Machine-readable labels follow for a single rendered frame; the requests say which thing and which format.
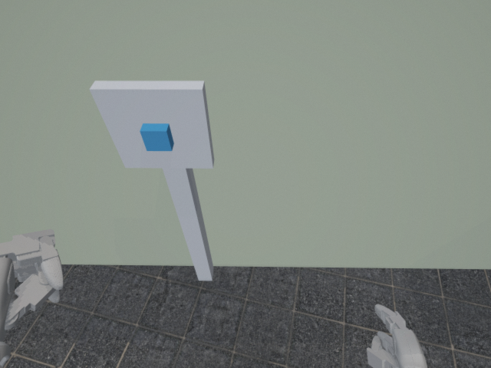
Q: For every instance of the robot right hand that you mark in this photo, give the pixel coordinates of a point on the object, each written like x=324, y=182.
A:
x=402, y=350

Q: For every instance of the robot left hand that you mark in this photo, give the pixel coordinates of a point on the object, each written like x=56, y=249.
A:
x=33, y=260

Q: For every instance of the button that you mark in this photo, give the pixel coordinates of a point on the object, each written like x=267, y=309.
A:
x=157, y=136

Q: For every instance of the panel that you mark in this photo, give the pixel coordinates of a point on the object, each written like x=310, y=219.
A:
x=125, y=105

